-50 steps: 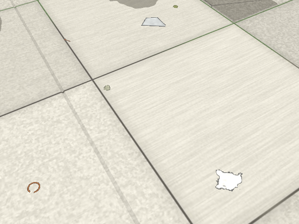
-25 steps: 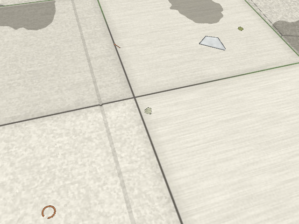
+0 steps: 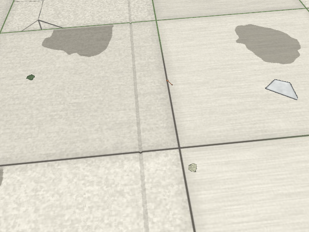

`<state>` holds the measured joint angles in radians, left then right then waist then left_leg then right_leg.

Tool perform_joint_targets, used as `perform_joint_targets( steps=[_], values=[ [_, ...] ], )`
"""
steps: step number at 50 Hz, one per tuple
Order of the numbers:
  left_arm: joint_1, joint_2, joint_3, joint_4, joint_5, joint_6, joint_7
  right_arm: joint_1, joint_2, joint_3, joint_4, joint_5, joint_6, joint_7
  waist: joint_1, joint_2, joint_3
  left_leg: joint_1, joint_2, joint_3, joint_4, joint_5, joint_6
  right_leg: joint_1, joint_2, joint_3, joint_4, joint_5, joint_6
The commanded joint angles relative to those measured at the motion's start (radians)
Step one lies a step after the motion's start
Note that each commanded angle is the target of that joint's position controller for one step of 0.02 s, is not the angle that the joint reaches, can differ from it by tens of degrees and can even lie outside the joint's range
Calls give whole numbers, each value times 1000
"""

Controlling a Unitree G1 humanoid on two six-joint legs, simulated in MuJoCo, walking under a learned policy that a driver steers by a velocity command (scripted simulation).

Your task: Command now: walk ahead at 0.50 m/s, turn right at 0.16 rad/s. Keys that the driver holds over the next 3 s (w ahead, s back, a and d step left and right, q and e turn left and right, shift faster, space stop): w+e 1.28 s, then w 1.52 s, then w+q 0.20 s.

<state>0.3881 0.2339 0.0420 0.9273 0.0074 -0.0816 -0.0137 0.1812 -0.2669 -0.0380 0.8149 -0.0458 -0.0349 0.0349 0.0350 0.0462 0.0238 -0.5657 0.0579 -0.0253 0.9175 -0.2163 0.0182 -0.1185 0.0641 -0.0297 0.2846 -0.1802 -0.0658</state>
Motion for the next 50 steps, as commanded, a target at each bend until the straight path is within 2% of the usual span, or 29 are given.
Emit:
perform_joint_targets(
  steps=[1,6,8,9,10,11,12,13,14,15,16,20,24,27,30,31,33,35,36,37,38,39,40,41,42,43,44,46,50],
  values=[
    [4,135,29,-37,-4,-11,2,-93,-16,12,-87,8,-12,6,-11,-133,36,9,2,46,-180,99,-36,-52,-214,191,-142,220,-147],
    [53,167,41,-18,2,0,4,-175,-46,13,-117,21,-25,-10,7,-135,12,121,-36,49,-331,110,-32,-4,-241,241,-48,316,-122],
    [30,183,48,-25,4,6,9,-111,-68,3,-105,21,-36,-20,-33,-135,-6,232,-51,40,-404,62,-14,-6,-246,275,27,309,-102],
    [18,180,49,-28,0,7,9,-18,-87,-7,-75,15,-47,-29,-78,-101,-43,373,-59,39,-474,67,4,-39,-210,256,134,333,-82],
    [11,146,41,-42,-7,3,6,115,-144,-27,-45,-4,-62,-43,-130,-19,-133,571,44,-66,-515,12,41,-129,-140,205,345,259,-57],
    [24,57,22,-90,-23,0,7,240,-237,-47,-48,-26,-64,-57,-165,140,-271,806,315,-359,-573,-151,95,-335,-35,98,639,-94,-23],
    [74,83,31,-105,-20,12,11,224,-264,-62,-33,-3,-41,-57,-121,258,-281,798,410,-645,-679,-254,177,-520,18,53,805,-364,-22],
    [56,131,42,-73,2,31,14,145,-159,-38,-56,6,-34,-52,-90,90,-148,684,362,-543,-687,-342,169,-553,-63,101,880,-305,-33],
    [13,114,42,-72,8,34,2,81,-94,-22,-65,14,-39,-46,-73,36,-56,577,304,-407,-708,-264,152,-545,-94,103,870,-224,-27],
    [-3,93,41,-73,8,40,-6,51,-63,-14,-64,13,-44,-45,-51,41,-19,509,261,-293,-734,-141,128,-515,-118,95,843,-175,-17],
    [-17,91,44,-78,21,51,-14,56,-51,-10,-54,17,-52,-49,-39,63,2,473,232,-213,-747,-47,117,-502,-134,88,827,-151,-5],
    [-90,68,40,-111,27,79,-35,110,-66,-20,-17,31,-81,-48,-24,40,-2,485,212,-48,-767,205,125,-549,-145,70,833,-39,26],
    [-225,58,31,-165,27,83,-51,156,-66,-24,15,27,-79,-46,-39,32,31,508,196,74,-778,291,131,-615,-152,45,704,82,44],
    [-329,43,15,-204,27,78,-64,171,-82,-29,29,26,-77,-46,-59,36,55,499,183,157,-775,317,117,-548,-143,-7,519,172,33],
    [-404,52,9,-240,31,77,-71,217,-110,-38,54,25,-69,-52,-78,29,73,565,210,200,-751,390,106,-507,-128,-62,407,130,-5],
    [-415,57,10,-248,33,77,-70,230,-116,-40,62,25,-62,-54,-80,29,73,598,217,216,-725,449,101,-495,-116,-78,382,97,-21],
    [-395,70,16,-250,37,77,-63,237,-140,-45,73,24,-49,-59,-62,46,45,651,221,256,-611,733,87,-419,-62,-119,347,-2,-60],
    [-247,101,34,-213,39,69,-48,241,-172,-52,79,24,-28,-62,3,55,-52,660,220,280,-345,939,81,-238,17,-137,305,-92,-111],
    [-81,132,54,-159,47,59,-34,230,-173,-50,70,26,-21,-60,78,11,-146,555,200,299,-107,814,55,-11,35,-107,226,-54,-145],
    [30,240,87,-139,56,58,-16,252,-108,-34,25,34,-24,-53,103,-126,-261,248,147,299,218,372,12,289,-192,214,188,-217,-221],
    [-12,326,105,-164,21,69,-10,212,-75,-32,-49,32,-35,-36,53,-284,-328,-97,-67,164,517,-330,-42,454,-414,757,35,-151,-345],
    [0,303,101,-163,8,81,-2,84,-132,-40,-74,23,-44,-33,95,-115,-249,-205,-19,14,532,-252,-33,412,-393,672,-2,-36,-325],
    [-46,255,88,-150,3,79,7,68,-103,-29,-79,36,-56,-29,56,-80,-128,-207,26,8,468,-157,-23,284,-371,527,0,68,-303],
    [-91,201,74,-149,1,72,10,95,-95,-27,-60,35,-60,-32,3,-32,-51,-136,61,6,356,-116,-21,144,-315,430,-14,190,-256],
    [-126,174,64,-149,-4,63,13,104,-94,-28,-59,16,-47,-33,-35,-35,-23,-73,76,-3,294,-113,-30,55,-263,364,-25,264,-231],
    [-151,156,57,-158,-6,55,13,137,-89,-27,-48,1,-28,-31,-60,-46,-33,-15,80,-3,261,-107,-40,5,-231,321,-37,301,-221],
    [-145,154,55,-158,-8,44,10,145,-84,-27,-48,-6,-11,-27,-67,-52,-43,7,74,4,240,-107,-49,-18,-215,308,-42,340,-226],
    [-113,177,60,-148,-9,30,5,118,-69,-24,-62,-5,7,-22,-69,-58,-36,-7,67,18,174,-64,-65,-50,-189,287,-64,328,-227],
    [-25,186,62,-130,-7,27,4,-58,-69,-21,-121,0,12,-19,-11,-86,19,-110,57,21,-13,89,-84,-22,-169,314,-93,253,-198]
  ],
)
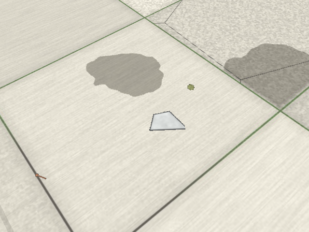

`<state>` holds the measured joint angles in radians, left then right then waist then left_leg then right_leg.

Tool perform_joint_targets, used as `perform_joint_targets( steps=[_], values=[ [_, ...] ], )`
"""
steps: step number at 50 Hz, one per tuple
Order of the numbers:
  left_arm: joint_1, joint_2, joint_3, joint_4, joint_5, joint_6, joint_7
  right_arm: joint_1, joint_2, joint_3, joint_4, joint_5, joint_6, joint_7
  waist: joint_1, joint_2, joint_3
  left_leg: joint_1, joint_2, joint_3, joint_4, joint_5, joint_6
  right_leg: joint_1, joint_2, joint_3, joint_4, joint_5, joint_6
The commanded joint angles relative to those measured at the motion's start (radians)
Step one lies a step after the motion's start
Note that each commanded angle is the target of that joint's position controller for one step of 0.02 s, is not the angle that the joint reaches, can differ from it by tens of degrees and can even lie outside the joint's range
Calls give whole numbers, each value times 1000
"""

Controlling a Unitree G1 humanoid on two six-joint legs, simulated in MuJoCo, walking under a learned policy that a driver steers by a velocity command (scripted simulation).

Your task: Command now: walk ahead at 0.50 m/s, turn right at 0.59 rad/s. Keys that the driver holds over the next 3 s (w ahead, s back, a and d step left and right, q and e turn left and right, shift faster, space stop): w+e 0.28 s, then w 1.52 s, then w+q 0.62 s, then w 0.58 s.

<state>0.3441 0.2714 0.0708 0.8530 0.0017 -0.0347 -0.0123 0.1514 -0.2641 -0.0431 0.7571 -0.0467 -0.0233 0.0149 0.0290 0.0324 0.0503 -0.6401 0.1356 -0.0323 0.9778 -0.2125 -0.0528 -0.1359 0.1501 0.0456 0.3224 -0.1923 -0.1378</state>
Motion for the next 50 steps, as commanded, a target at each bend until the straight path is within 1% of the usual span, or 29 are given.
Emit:
perform_joint_targets(
  steps=[1,6,8,10,11,12,13,14,15,16,17,19,21,23,26,29,31,34,36,37,38,39,40,41,42,43,44,46,50],
  values=[
    [39,149,34,-53,-1,-19,4,-62,-71,-14,-74,2,-1,2,9,-78,-6,-46,-28,25,-119,120,-12,17,-252,245,-125,269,-117],
    [124,161,36,-39,7,-17,15,-209,-70,-1,-128,13,-16,12,64,-89,-5,-47,-83,24,-294,183,3,125,-263,284,-54,386,-101],
    [129,172,38,-41,13,-16,22,-229,-81,1,-147,18,-25,12,62,-99,-4,0,-102,15,-353,161,19,147,-277,314,-16,436,-87],
    [80,190,42,-56,15,-17,28,-154,-104,-5,-133,21,-33,7,12,-114,-15,157,-127,9,-427,105,45,107,-279,332,32,484,-49],
    [49,201,44,-64,16,-19,25,-67,-125,-14,-108,22,-38,-2,-29,-115,-47,298,-156,21,-450,60,62,68,-261,329,104,574,-27],
    [31,200,42,-66,10,-25,17,64,-150,-26,-71,19,-49,-14,-96,-71,-114,484,-156,26,-513,76,85,24,-207,291,266,604,-3],
    [35,147,27,-85,-1,-34,7,213,-212,-42,-58,0,-59,-32,-155,14,-243,717,12,-139,-551,-77,131,-89,-140,231,520,417,23],
    [136,37,4,-116,-28,-33,9,255,-303,-60,-67,-22,-52,-40,-105,231,-365,969,303,-571,-628,-171,230,-386,15,106,811,-294,60],
    [152,119,9,-99,8,-23,16,208,-262,-60,-62,0,-38,-34,-74,194,-335,884,315,-768,-698,-293,277,-494,-42,92,924,-336,52],
    [95,136,15,-83,22,-15,12,138,-165,-38,-73,8,-35,-29,-58,60,-179,735,265,-616,-719,-321,262,-499,-96,93,938,-236,53],
    [41,122,10,-86,26,-13,2,96,-106,-23,-65,12,-38,-22,-52,1,-95,624,203,-462,-734,-217,242,-475,-125,79,893,-170,58],
    [26,92,4,-87,37,1,-15,100,-81,-12,-34,14,-51,-20,-28,71,-45,517,117,-270,-766,-10,208,-418,-155,69,819,-140,73],
    [28,77,-2,-84,40,13,-23,137,-90,-15,-3,23,-73,-8,-18,82,-54,502,101,-196,-773,164,218,-397,-145,64,792,-128,81],
    [-22,71,-6,-101,41,16,-29,157,-104,-20,19,30,-87,-1,-15,76,-46,515,105,-146,-797,221,237,-443,-149,63,746,-90,91],
    [-150,57,-21,-141,42,12,-39,180,-107,-21,45,32,-85,1,-32,65,-13,516,88,-71,-842,203,240,-490,-180,26,593,9,113],
    [-265,29,-44,-170,37,3,-49,210,-115,-24,71,36,-78,5,-55,68,-1,486,56,3,-845,237,223,-408,-198,-57,400,99,120],
    [-314,35,-48,-182,34,0,-47,252,-133,-29,93,36,-74,6,-72,70,0,506,69,7,-826,276,216,-360,-191,-92,326,96,112],
    [-324,58,-44,-189,35,-6,-35,281,-158,-35,119,34,-61,2,-65,69,4,572,110,-6,-769,360,207,-310,-176,-110,256,35,78],
    [-196,70,-32,-145,46,-19,-22,277,-158,-33,133,38,-50,-1,3,35,-51,578,80,42,-581,553,182,-122,-131,-129,152,25,43],
    [-40,107,-15,-89,59,-29,-12,286,-129,-23,132,39,-48,-2,58,-12,-148,503,30,83,-387,528,160,90,-151,-91,134,7,15],
    [121,201,9,-71,78,-34,3,282,-62,-1,77,51,-51,1,115,-171,-290,270,-43,140,-60,195,120,353,-426,240,82,-143,-59],
    [140,271,28,-60,47,-22,10,334,-50,-4,63,45,-48,-2,82,-315,-325,28,-181,99,171,-337,109,424,-586,614,-55,-146,-148],
    [73,209,17,-59,17,-16,11,260,-127,-26,72,25,-36,-9,65,-167,-196,-51,-116,7,233,-284,122,334,-531,519,-50,-153,-133],
    [-2,146,0,-68,16,-20,8,219,-108,-22,62,30,-41,-1,31,-132,-99,-50,-80,1,206,-195,127,219,-481,388,-66,-75,-111],
    [-49,103,-11,-69,18,-27,4,209,-87,-18,68,35,-42,4,0,-111,-62,-4,-53,4,151,-137,123,132,-429,292,-100,5,-79],
    [-69,81,-18,-64,15,-34,5,218,-80,-18,79,24,-32,6,-26,-122,-39,41,-39,11,114,-112,112,71,-392,226,-124,69,-57],
    [-76,66,-22,-56,14,-40,7,239,-67,-15,93,15,-20,12,-44,-128,-40,81,-34,15,98,-89,99,37,-365,177,-144,118,-48],
    [-42,77,-17,-31,9,-55,7,220,-55,-15,90,11,-8,22,-54,-110,-42,79,-37,30,84,-48,83,31,-354,134,-168,216,-64],
    [25,84,-12,18,2,-59,8,61,-46,-12,44,10,-1,27,-32,-89,14,-34,-16,47,-38,80,52,58,-341,75,-216,249,-79]
  ],
)
Over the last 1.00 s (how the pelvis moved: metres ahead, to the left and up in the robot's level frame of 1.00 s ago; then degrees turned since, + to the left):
0.47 -0.11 0.00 -34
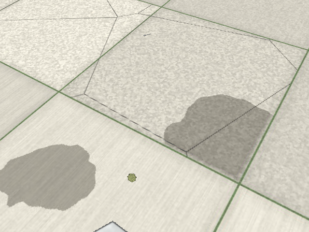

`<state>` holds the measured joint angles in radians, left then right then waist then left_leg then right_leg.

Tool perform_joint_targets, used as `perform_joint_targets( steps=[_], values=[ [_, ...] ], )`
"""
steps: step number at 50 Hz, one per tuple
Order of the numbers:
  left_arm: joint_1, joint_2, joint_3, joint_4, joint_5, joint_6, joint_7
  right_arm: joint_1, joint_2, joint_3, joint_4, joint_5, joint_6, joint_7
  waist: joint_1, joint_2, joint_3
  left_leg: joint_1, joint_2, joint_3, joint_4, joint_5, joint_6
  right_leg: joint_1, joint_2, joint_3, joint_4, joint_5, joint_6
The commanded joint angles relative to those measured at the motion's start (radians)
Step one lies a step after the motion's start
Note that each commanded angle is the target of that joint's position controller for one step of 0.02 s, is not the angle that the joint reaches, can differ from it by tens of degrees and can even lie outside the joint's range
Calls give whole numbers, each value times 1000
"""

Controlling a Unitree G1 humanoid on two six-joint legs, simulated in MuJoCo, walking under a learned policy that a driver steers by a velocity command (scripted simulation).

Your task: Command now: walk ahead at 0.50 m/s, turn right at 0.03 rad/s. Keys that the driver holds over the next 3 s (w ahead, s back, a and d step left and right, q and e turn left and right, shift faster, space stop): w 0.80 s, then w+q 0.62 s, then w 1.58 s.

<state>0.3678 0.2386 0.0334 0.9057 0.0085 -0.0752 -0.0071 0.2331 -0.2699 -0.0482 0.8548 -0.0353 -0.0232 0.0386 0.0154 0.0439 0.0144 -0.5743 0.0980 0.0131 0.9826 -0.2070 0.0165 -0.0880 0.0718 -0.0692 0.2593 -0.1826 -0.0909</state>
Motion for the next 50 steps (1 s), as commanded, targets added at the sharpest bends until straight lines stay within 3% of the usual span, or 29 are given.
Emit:
perform_joint_targets(
  steps=[1,5,9,11,12,13,14,15,16,17,18,19,20,22,25,30,35,38,39,40,41,42,43,44,45,46,48,50],
  values=[
    [14,113,24,-24,-4,-18,2,-59,-37,-4,-65,0,-2,3,-12,-98,58,-106,21,8,-92,104,-21,17,-255,173,-153,255,-123],
    [75,124,24,18,1,-19,3,-193,-21,11,-104,7,-8,3,23,-101,76,-67,-8,43,-278,193,-9,57,-250,127,-144,340,-111],
    [115,138,26,60,10,-13,13,-260,-39,10,-134,8,-14,-3,31,-101,94,-46,-35,54,-377,153,37,165,-290,126,-100,439,-101],
    [93,151,29,70,13,-11,19,-218,-50,4,-125,7,-22,-9,0,-106,74,45,-70,71,-418,80,71,195,-297,108,-20,627,-83],
    [80,161,31,74,16,-9,21,-144,-63,-3,-102,6,-26,-17,-35,-112,32,148,-103,85,-436,43,90,198,-289,94,75,768,-69],
    [64,164,31,77,14,-4,20,4,-77,-14,-51,1,-35,-26,-101,-90,-45,325,-135,102,-498,66,114,170,-255,62,250,823,-51],
    [64,144,23,65,9,-5,20,186,-129,-33,3,-17,-45,-38,-164,-51,-155,593,-42,1,-505,50,154,6,-213,36,492,628,-32],
    [161,43,1,34,-27,-7,10,295,-253,-67,15,-35,-45,-45,-143,171,-298,890,267,-470,-568,-80,274,-341,-49,-27,895,93,19],
    [143,109,22,49,0,-7,10,244,-226,-62,16,7,-33,-34,-124,132,-306,858,313,-709,-705,-69,300,-469,10,116,1033,-324,6],
    [66,122,31,30,8,-4,9,125,-182,-51,3,25,-29,-32,-72,59,-133,710,278,-540,-713,-128,273,-529,-62,145,1055,-247,-3],
    [14,108,25,20,9,-9,3,52,-109,-33,-9,25,-34,-27,-53,-2,-41,574,236,-424,-754,-88,249,-518,-103,134,1000,-171,-4],
    [-1,85,24,21,9,-4,0,22,-73,-22,-3,22,-40,-27,-25,0,7,488,184,-329,-789,-42,212,-483,-136,124,933,-131,-2],
    [11,74,21,26,24,9,-4,12,-49,-14,11,25,-46,-30,2,24,28,419,143,-257,-813,20,184,-433,-155,119,885,-110,10],
    [20,51,17,36,31,29,-15,53,-49,-13,37,23,-64,-29,14,25,15,389,119,-192,-833,140,188,-394,-157,96,862,-79,29],
    [-86,48,17,2,29,40,-23,110,-75,-19,72,28,-76,-29,9,11,49,413,104,-132,-877,175,198,-494,-185,71,771,13,57],
    [-290,29,4,-61,19,35,-27,187,-65,-13,110,29,-74,-31,-39,13,82,475,68,-60,-882,276,179,-537,-176,25,498,168,83],
    [-406,38,0,-102,16,28,-23,260,-73,-12,151,19,-68,-43,-71,22,93,610,109,-50,-835,399,178,-519,-141,3,346,168,54],
    [-376,58,10,-103,17,17,-18,238,-89,-17,161,11,-62,-53,-38,28,79,677,136,-42,-744,587,161,-441,-108,-4,288,59,10],
    [-307,69,18,-83,18,11,-12,221,-97,-19,161,9,-60,-55,-5,33,44,678,131,-30,-658,722,148,-344,-77,-16,265,20,-9],
    [-164,82,29,-34,23,2,-4,205,-98,-19,161,12,-56,-53,58,10,-28,650,100,1,-492,785,131,-172,-45,-34,200,42,-33],
    [16,135,49,18,43,-10,8,207,-72,-9,148,19,-57,-50,119,-39,-137,485,55,19,-257,614,112,102,-132,64,189,30,-74],
    [142,251,81,27,64,-10,17,298,29,16,112,62,-58,-38,110,-253,-298,128,-95,89,135,100,58,426,-449,516,132,-110,-188],
    [90,230,78,22,30,5,9,283,-46,-8,128,42,-54,-46,96,-209,-309,7,-154,-30,286,-311,71,383,-510,718,15,-121,-210],
    [-25,176,64,6,12,9,7,203,-72,-21,112,33,-50,-46,51,-130,-145,-38,-86,-75,305,-230,83,236,-465,549,1,-160,-174],
    [-99,107,46,-6,12,2,4,160,-50,-16,106,32,-53,-40,27,-90,-51,-21,-45,-75,253,-149,84,97,-423,426,-47,-119,-141],
    [-129,71,36,-3,13,-5,5,150,-30,-17,110,27,-46,-37,2,-94,0,12,-20,-69,202,-107,82,13,-379,327,-82,-73,-97],
    [-124,41,26,17,10,-21,13,178,-1,-16,123,4,-17,-23,-34,-124,24,79,-4,-63,162,-65,63,-75,-328,197,-115,30,-55],
    [-84,59,31,35,4,-40,15,145,10,-18,109,6,1,-13,-45,-108,31,44,1,-52,153,-18,53,-71,-320,126,-132,117,-55]
  ],
)
Over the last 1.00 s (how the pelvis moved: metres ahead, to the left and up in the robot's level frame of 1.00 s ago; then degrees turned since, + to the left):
0.51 -0.08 0.00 -16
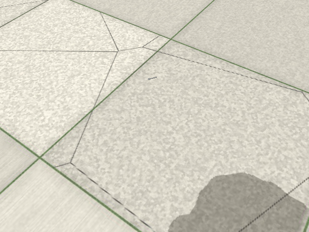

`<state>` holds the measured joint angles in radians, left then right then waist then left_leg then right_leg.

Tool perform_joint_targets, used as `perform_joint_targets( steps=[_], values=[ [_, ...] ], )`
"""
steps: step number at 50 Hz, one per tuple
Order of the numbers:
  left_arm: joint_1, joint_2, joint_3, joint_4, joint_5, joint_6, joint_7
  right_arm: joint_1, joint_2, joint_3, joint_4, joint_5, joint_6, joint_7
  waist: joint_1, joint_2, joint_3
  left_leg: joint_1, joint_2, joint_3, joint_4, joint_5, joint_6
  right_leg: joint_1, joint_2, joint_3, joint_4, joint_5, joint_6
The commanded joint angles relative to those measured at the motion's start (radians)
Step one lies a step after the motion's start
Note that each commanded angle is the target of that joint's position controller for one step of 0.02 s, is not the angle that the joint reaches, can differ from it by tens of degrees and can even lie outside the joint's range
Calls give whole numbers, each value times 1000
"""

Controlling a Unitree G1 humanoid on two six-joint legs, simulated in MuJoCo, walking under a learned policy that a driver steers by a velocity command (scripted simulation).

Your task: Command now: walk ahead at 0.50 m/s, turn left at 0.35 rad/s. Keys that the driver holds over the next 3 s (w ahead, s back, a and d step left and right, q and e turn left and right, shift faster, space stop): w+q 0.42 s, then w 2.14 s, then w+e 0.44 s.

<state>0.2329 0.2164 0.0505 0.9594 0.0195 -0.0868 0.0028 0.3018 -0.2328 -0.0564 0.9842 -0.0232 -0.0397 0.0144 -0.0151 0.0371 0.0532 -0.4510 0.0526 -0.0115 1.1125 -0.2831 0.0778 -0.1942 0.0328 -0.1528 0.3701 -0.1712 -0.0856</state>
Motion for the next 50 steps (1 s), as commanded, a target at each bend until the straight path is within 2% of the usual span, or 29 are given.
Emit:
perform_joint_targets(
  steps=[1,4,7,12,14,16,17,18,19,20,21,22,23,24,25,26,27,30,34,40,42,43,44,45,46,47,48,49,50],
  values=[
    [63,90,16,-13,-8,-33,6,42,-26,-11,-34,-5,23,15,-15,-97,1,-117,53,-22,8,92,-14,45,-278,177,-252,128,-59],
    [108,86,15,1,-4,-36,9,-67,-25,-11,-75,-2,29,22,0,-95,29,-210,60,-3,-81,198,-27,80,-260,94,-262,192,-52],
    [133,83,10,11,-4,-35,14,-173,-10,-1,-116,-1,24,30,18,-92,50,-207,44,41,-260,285,-32,105,-243,20,-253,272,-42],
    [218,106,14,44,0,-22,30,-303,-8,11,-178,-9,20,38,53,-93,63,-182,8,134,-447,261,13,254,-285,-53,-196,465,-36],
    [212,123,18,45,4,-12,37,-286,-21,5,-183,-11,20,37,30,-111,43,-126,-33,164,-477,180,50,309,-298,-87,-108,699,-29],
    [192,153,27,39,8,2,42,-198,-46,-9,-163,-13,21,30,-16,-140,-17,-12,-99,195,-482,65,97,340,-306,-111,65,960,-26],
    [184,169,32,32,9,13,40,-110,-66,-21,-139,-13,17,26,-50,-141,-70,85,-132,196,-509,27,123,328,-308,-112,217,980,-27],
    [169,177,35,19,5,20,34,27,-98,-40,-98,-20,8,18,-115,-105,-142,278,-148,165,-601,53,157,235,-294,-125,442,852,-7],
    [163,144,27,-15,1,18,27,145,-196,-72,-77,-31,5,4,-160,4,-237,514,47,-101,-648,-37,222,5,-252,-125,759,443,25],
    [156,70,18,-98,-15,7,3,87,-282,-91,-102,-13,17,1,-79,239,-291,758,292,-689,-796,-10,393,-444,9,-11,1114,-377,87],
    [22,138,26,-122,-1,-6,-1,87,-260,-85,-103,6,29,-4,-110,23,-225,717,275,-631,-847,35,356,-565,-51,175,1115,-300,72],
    [5,118,19,-131,-17,-20,-6,31,-209,-71,-100,10,27,-13,-71,-17,-126,602,265,-489,-855,111,315,-568,-103,179,1041,-193,62],
    [42,112,18,-106,-18,-24,-3,-13,-148,-55,-98,8,19,-14,-18,-94,-58,473,220,-390,-873,251,264,-496,-135,174,935,-146,61],
    [55,104,18,-98,1,-9,-1,-43,-121,-44,-99,13,8,-18,16,-98,-37,398,174,-305,-883,341,232,-432,-155,177,869,-137,70],
    [83,91,15,-86,20,12,-3,-57,-98,-34,-99,18,-6,-20,36,-79,-44,347,138,-247,-893,402,209,-362,-165,177,824,-124,80],
    [95,79,14,-81,26,33,-9,-53,-93,-29,-96,23,-18,-19,47,-68,-55,330,109,-211,-910,412,197,-338,-162,167,805,-114,87],
    [97,73,12,-87,28,44,-13,-21,-110,-30,-81,26,-31,-17,51,-38,-45,307,113,-194,-915,497,204,-332,-164,157,768,-110,96],
    [-8,78,13,-116,22,55,-21,50,-131,-32,-53,24,-42,-15,23,-21,-5,337,81,-142,-942,544,166,-412,-171,130,645,-6,111],
    [-150,80,9,-163,11,55,-30,113,-126,-23,-38,21,-40,-14,-26,9,5,429,65,-114,-944,585,107,-479,-154,110,468,131,105],
    [-301,75,-5,-220,4,44,-32,187,-122,-9,-1,5,-40,-29,-69,27,42,567,109,-111,-927,653,111,-478,-95,77,259,161,58],
    [-277,86,-3,-223,3,35,-31,167,-137,-10,5,0,-41,-36,-37,33,41,594,132,-102,-885,779,107,-413,-69,75,208,99,23],
    [-221,96,2,-209,1,32,-26,142,-148,-11,4,-1,-44,-39,-4,41,19,591,134,-89,-832,916,95,-329,-41,68,187,55,3],
    [-130,115,11,-181,0,29,-17,126,-159,-13,5,-5,-45,-41,36,51,-26,591,132,-81,-738,1046,84,-220,-7,61,176,9,-17],
    [18,136,23,-132,2,21,-6,112,-164,-14,6,-6,-43,-38,102,32,-102,570,107,-61,-568,1065,71,-59,17,55,118,20,-40],
    [193,173,38,-86,20,13,6,102,-151,-7,-5,4,-46,-35,176,-9,-200,410,70,-37,-333,848,58,200,-81,153,89,25,-80],
    [301,297,70,-75,46,12,12,211,-51,14,-33,44,-48,-22,140,-217,-351,76,-90,34,76,287,8,506,-388,613,56,-67,-214],
    [236,255,62,-68,12,26,-4,210,-112,-3,-18,24,-48,-21,114,-204,-356,-88,-170,-58,230,-220,20,487,-447,884,-91,-83,-260],
    [108,203,49,-87,-9,29,-9,127,-131,-10,-37,8,-44,-21,65,-119,-168,-153,-88,-87,244,-139,28,322,-410,719,-107,-181,-231],
    [35,131,30,-98,-10,25,-15,69,-120,-6,-52,4,-48,-14,50,-57,-75,-146,-45,-77,185,-67,28,183,-367,597,-150,-163,-203]
  ],
)
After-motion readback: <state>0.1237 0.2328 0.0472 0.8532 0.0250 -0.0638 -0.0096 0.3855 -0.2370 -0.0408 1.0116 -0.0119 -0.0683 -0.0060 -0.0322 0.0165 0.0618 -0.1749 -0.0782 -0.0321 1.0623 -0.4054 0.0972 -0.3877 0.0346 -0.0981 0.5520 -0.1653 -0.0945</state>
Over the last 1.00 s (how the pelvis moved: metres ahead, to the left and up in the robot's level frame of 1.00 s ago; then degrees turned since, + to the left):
0.55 0.00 -0.01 4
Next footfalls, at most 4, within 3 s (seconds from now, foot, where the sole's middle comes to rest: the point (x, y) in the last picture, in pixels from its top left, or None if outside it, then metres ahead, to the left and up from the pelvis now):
0.36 left None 0.33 0.11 -0.78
0.92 right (150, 188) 0.69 0.07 -0.78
1.46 left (96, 152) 0.90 0.35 -0.78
2.00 right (115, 102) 1.24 0.27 -0.78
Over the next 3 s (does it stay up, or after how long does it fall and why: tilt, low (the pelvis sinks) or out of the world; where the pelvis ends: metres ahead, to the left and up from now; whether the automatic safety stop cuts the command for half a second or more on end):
stays up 1.55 0.49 -0.01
